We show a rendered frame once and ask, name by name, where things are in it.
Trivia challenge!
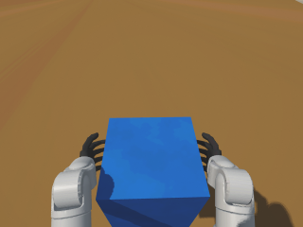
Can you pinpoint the robot right hand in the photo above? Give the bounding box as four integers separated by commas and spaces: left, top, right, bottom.
196, 132, 222, 172

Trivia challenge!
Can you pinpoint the carton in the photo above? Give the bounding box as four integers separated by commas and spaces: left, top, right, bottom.
96, 116, 210, 227

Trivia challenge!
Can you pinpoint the robot right forearm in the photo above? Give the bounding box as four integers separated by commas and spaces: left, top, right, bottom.
206, 155, 256, 227

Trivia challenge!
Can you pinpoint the robot left forearm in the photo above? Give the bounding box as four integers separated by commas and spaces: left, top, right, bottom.
51, 156, 98, 227

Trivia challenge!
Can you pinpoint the robot left hand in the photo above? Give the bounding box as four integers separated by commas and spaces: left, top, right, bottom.
80, 132, 106, 171

